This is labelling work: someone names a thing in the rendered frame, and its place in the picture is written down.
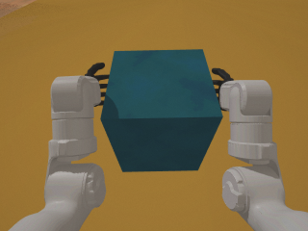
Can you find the left robot upper arm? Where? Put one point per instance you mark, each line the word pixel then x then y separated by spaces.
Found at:
pixel 71 192

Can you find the right robot upper arm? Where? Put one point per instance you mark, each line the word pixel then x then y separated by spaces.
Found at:
pixel 257 194

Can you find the robot left forearm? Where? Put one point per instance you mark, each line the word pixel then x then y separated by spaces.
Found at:
pixel 72 110

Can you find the carton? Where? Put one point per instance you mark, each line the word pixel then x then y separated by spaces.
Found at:
pixel 160 110

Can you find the right robot hand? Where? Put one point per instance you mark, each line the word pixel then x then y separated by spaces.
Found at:
pixel 226 78

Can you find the left robot hand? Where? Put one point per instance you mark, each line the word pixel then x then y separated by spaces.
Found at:
pixel 91 73

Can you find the robot right forearm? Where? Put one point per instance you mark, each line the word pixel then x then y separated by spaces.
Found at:
pixel 249 103

